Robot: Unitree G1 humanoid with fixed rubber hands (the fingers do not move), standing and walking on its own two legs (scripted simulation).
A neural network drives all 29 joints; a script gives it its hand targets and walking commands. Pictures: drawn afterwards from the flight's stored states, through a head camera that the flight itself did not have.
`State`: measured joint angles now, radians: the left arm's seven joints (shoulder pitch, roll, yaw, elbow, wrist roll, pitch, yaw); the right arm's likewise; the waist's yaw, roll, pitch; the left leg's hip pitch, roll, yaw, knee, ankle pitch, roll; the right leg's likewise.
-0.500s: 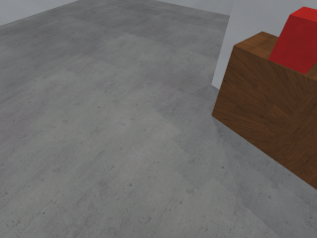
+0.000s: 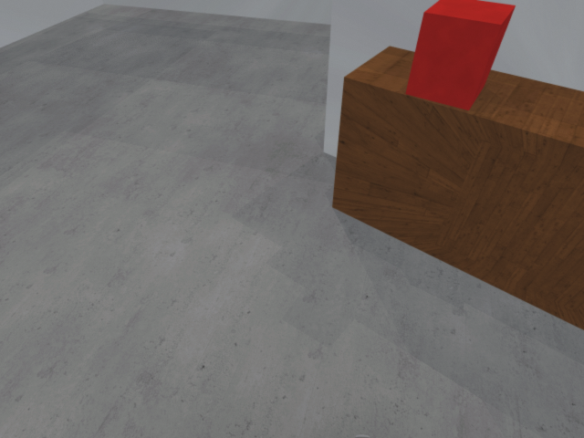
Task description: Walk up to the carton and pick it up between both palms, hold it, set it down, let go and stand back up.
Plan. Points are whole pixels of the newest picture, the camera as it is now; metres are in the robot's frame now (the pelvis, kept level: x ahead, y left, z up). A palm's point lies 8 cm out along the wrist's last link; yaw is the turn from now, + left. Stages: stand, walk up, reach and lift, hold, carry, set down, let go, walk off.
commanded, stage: walk up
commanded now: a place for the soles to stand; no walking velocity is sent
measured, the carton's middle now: (456, 52) +1.20 -0.55 +0.03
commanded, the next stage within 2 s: none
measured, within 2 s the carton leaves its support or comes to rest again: neither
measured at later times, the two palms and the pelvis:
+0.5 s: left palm (177, 403) +0.24 +0.19 -0.14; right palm (502, 382) +0.25 -0.34 -0.12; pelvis +0.21 -0.07 -0.02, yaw -14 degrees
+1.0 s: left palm (277, 209) +0.65 +0.03 -0.11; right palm (494, 377) +0.28 -0.36 -0.17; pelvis +0.42 -0.13 -0.04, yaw -29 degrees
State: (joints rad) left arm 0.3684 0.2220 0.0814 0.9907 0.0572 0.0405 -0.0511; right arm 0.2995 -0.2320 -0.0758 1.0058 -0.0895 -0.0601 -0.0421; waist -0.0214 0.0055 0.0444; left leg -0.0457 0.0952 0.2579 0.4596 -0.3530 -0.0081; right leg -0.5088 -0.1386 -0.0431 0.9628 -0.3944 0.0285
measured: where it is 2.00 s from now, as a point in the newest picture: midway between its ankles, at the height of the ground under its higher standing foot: (351, 296)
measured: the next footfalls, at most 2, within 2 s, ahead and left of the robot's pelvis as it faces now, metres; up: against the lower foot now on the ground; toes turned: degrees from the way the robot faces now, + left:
right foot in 0.12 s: +0.16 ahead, -0.20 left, +0.00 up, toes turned -14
left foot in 0.52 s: +0.40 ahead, +0.04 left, +0.00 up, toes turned -10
